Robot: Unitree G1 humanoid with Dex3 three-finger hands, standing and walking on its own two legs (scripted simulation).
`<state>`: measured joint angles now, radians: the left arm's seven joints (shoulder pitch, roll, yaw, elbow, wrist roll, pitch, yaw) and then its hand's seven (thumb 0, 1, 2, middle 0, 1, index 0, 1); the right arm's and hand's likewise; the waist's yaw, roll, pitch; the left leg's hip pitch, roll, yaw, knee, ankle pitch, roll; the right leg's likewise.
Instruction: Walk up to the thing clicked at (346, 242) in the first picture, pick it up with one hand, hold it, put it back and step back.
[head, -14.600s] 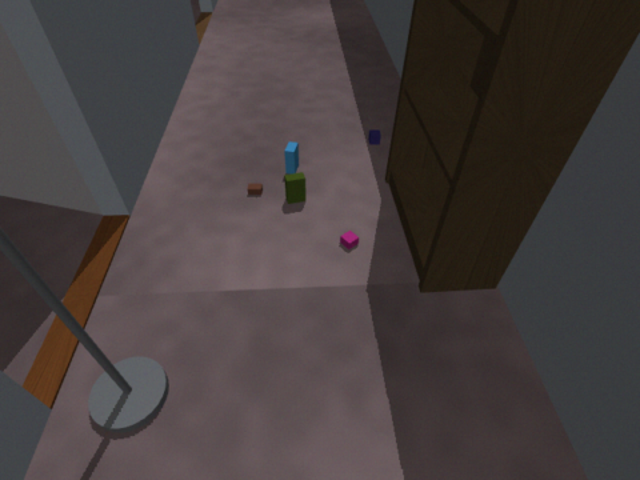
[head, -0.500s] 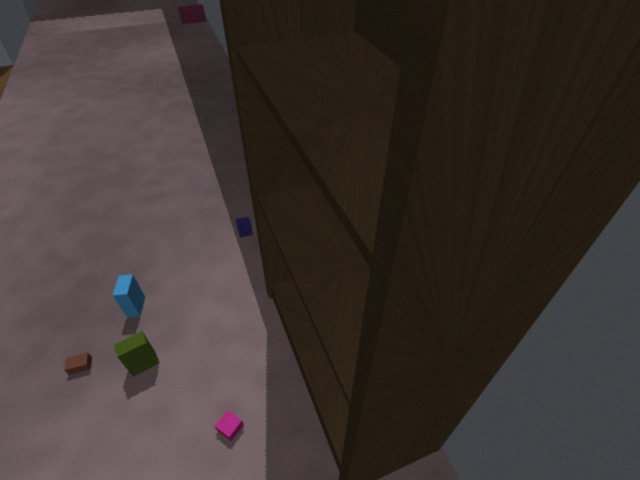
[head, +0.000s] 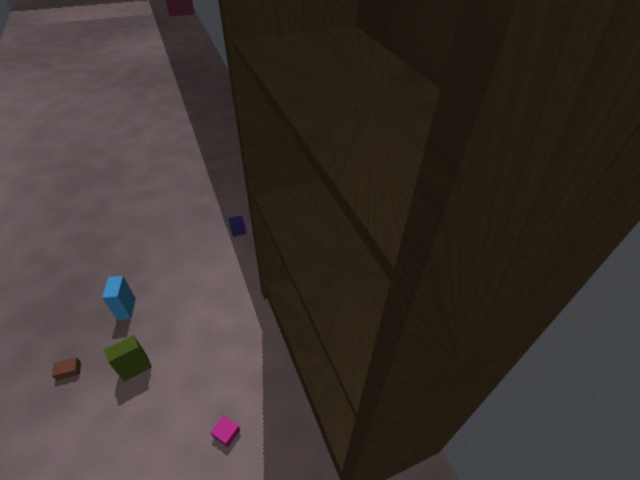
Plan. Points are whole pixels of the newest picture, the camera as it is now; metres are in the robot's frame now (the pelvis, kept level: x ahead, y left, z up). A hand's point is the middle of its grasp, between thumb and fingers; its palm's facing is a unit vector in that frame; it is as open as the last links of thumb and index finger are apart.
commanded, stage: walk up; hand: left
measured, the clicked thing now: (225, 431) +0.44 +0.28 -0.75
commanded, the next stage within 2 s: none
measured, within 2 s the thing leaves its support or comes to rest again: neither
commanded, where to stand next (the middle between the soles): +0.07 +0.01 m, yaw +0 degrees
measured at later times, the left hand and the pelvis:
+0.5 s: hand out of the picture +0.11 +0.30 -0.16, palm faces -0.02 -0.93 -0.36, open 7.4 cm; pelvis +0.03 +0.03 -0.01, yaw -1 degrees
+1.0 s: hand out of the picture +0.13 +0.26 -0.15, palm faces -0.01 -0.95 -0.31, open 7.4 cm; pelvis +0.03 +0.01 +0.01, yaw -1 degrees
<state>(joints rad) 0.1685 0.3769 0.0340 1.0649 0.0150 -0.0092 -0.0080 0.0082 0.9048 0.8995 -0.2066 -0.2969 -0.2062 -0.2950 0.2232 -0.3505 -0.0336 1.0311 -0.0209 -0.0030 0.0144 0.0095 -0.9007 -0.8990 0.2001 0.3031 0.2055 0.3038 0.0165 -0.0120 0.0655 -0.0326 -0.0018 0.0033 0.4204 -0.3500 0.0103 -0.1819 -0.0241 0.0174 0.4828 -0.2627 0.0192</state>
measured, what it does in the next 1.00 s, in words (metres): steps on the spot: left foot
